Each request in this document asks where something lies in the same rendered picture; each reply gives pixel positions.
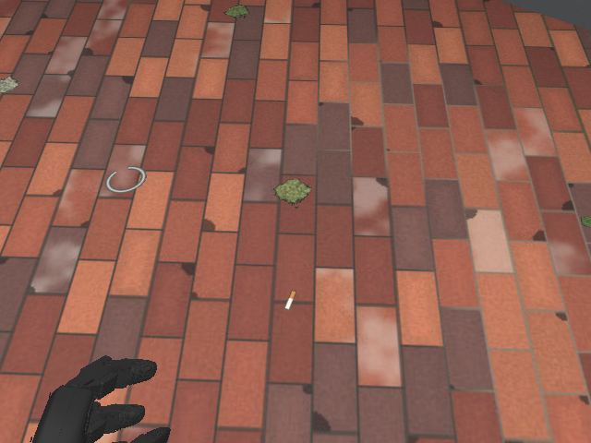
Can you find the left robot hand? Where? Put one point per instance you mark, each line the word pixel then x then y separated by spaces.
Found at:
pixel 72 415

